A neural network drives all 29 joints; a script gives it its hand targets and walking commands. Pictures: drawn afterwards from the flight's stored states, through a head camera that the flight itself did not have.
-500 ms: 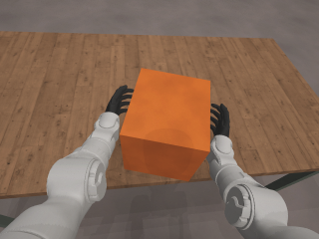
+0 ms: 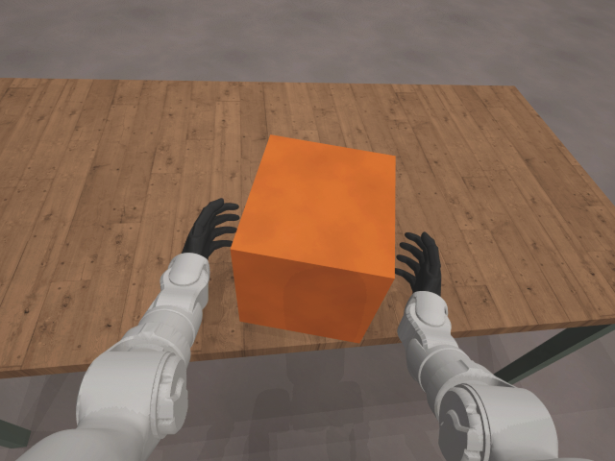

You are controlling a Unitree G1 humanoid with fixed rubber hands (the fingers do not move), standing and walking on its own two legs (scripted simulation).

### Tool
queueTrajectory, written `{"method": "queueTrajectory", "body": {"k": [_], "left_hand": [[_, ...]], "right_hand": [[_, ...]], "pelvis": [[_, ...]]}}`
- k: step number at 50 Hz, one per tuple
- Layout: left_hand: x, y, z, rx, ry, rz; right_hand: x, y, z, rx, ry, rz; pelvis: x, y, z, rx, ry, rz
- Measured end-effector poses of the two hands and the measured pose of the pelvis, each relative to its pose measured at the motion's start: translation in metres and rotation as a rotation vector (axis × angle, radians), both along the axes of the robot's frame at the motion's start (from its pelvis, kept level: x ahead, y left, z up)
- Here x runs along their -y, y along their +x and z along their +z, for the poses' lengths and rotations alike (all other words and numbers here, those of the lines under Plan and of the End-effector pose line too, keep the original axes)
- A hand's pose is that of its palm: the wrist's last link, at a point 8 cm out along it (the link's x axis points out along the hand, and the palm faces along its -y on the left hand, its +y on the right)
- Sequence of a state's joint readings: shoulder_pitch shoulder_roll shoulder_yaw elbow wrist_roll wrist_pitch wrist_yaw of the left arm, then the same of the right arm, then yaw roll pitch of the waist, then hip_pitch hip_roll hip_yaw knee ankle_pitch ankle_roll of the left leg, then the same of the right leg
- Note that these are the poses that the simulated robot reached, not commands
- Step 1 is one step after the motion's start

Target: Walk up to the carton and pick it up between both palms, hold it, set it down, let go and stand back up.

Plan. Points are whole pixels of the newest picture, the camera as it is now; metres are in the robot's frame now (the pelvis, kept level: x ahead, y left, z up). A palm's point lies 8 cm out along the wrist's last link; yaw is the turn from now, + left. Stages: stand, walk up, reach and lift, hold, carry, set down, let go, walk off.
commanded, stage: set down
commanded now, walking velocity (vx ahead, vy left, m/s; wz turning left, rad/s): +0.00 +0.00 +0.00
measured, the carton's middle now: (315, 240) +0.42 -0.04 +0.01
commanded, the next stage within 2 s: none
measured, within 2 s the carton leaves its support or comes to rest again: neither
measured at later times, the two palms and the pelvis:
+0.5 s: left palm (182, 281) +0.37 +0.15 +0.00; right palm (433, 320) +0.28 -0.20 +0.00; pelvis -0.01 +0.00 +0.00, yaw +0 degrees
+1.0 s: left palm (144, 317) +0.31 +0.19 +0.01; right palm (449, 353) +0.23 -0.20 +0.01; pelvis -0.01 +0.00 +0.00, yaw +0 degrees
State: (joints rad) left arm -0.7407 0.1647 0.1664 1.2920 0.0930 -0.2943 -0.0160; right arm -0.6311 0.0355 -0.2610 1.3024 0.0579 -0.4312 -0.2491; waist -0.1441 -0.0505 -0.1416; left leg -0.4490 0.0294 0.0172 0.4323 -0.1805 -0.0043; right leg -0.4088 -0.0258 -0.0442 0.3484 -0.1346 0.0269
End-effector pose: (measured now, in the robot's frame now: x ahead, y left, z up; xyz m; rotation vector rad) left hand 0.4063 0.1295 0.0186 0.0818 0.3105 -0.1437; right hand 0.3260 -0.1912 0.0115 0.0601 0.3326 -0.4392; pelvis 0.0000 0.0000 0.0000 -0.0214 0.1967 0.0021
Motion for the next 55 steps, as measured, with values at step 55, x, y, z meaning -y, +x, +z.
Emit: {"method": "queueTrajectory", "body": {"k": [55], "left_hand": [[-0.071, -0.117, 0.000, 0.011, 0.044, 0.011]], "right_hand": [[0.002, -0.115, 0.003, 0.099, 0.011, -0.076]], "pelvis": [[-0.001, -0.016, 0.002, 0.130, -0.002, 0.003]]}}
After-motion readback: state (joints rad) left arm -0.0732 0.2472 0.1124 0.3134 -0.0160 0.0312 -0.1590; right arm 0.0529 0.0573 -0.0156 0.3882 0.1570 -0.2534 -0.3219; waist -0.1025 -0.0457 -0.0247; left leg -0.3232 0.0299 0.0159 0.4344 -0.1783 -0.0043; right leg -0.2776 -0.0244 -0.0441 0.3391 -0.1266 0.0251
